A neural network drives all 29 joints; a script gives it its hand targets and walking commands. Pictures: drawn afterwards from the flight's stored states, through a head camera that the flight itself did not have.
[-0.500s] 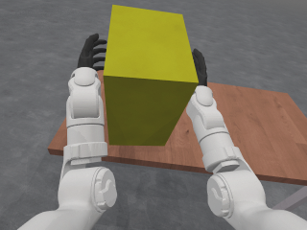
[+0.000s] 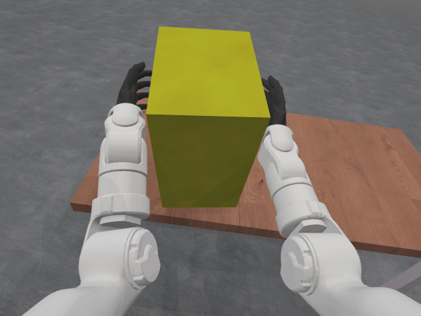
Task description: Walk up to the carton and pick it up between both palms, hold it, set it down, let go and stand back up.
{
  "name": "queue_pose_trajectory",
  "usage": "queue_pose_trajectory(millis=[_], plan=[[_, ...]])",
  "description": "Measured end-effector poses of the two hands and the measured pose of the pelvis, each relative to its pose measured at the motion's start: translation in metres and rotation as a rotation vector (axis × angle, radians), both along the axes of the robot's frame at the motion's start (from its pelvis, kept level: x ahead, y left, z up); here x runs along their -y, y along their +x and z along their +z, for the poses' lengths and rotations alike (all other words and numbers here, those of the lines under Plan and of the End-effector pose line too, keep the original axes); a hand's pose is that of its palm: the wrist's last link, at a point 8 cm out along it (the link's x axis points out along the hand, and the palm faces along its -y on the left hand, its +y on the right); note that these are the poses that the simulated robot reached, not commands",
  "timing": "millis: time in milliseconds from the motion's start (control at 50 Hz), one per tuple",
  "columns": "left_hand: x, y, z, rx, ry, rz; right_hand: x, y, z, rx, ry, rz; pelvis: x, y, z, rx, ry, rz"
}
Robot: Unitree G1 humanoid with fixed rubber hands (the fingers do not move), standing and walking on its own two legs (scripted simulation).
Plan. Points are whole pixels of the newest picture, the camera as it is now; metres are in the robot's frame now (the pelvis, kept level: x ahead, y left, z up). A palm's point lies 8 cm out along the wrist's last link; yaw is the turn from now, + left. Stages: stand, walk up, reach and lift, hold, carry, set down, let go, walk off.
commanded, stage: set down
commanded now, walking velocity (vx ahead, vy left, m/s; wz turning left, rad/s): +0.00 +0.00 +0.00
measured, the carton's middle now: (202, 127) +0.43 -0.01 +0.15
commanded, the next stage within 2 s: none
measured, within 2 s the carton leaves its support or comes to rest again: neither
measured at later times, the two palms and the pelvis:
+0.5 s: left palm (140, 114) +0.43 +0.11 +0.18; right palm (274, 127) +0.39 -0.15 +0.18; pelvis +0.00 -0.01 +0.00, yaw -2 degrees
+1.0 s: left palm (144, 120) +0.44 +0.10 +0.16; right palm (271, 133) +0.40 -0.16 +0.16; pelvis +0.01 +0.00 +0.00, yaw -3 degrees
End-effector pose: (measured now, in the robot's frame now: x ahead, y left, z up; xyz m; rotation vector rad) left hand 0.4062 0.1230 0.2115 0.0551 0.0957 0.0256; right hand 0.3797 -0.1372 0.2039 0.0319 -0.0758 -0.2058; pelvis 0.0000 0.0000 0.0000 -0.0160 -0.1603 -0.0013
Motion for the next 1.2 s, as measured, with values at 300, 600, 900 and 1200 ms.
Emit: queue_pose_trajectory(millis=[300,600,900,1200], plan=[[0.017,0.009,-0.006,-0.048,0.023,-0.013,0.017,0.006,-0.011,-0.034,0.033,-0.012,0.009,-0.006,0.002,-0.023,0.011,-0.020],[0.015,0.025,-0.039,-0.078,-0.006,-0.026,0.015,0.019,-0.032,-0.063,0.025,-0.021,0.009,0.007,0.002,-0.054,0.010,-0.029],[0.020,0.034,-0.051,-0.106,0.001,-0.039,0.019,0.024,-0.044,-0.094,0.036,-0.038,0.003,0.011,0.002,-0.091,0.007,-0.041],[0.024,0.039,-0.063,-0.132,-0.027,-0.048,0.023,0.026,-0.053,-0.121,0.040,-0.051,0.004,0.011,0.003,-0.128,0.012,-0.048]])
